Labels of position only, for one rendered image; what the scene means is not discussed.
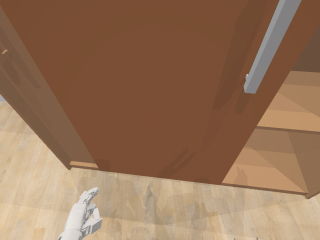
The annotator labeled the left robot forearm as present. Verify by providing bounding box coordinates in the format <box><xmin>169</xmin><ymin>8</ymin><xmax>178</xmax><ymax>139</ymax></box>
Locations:
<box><xmin>57</xmin><ymin>229</ymin><xmax>83</xmax><ymax>240</ymax></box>

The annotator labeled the wardrobe door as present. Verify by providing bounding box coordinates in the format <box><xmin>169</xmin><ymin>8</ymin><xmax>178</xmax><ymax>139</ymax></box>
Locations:
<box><xmin>0</xmin><ymin>6</ymin><xmax>95</xmax><ymax>164</ymax></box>
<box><xmin>0</xmin><ymin>0</ymin><xmax>320</xmax><ymax>185</ymax></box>

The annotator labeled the left robot hand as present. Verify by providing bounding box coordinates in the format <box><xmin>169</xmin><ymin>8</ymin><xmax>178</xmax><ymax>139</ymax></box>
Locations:
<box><xmin>64</xmin><ymin>187</ymin><xmax>102</xmax><ymax>238</ymax></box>

